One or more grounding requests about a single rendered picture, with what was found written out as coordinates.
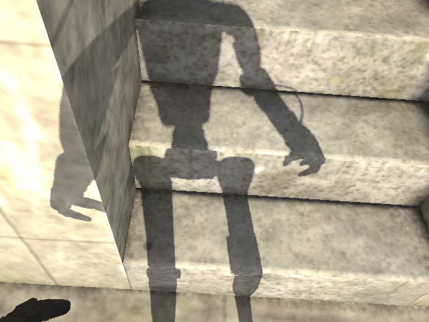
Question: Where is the left robot hand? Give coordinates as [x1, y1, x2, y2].
[0, 298, 71, 322]

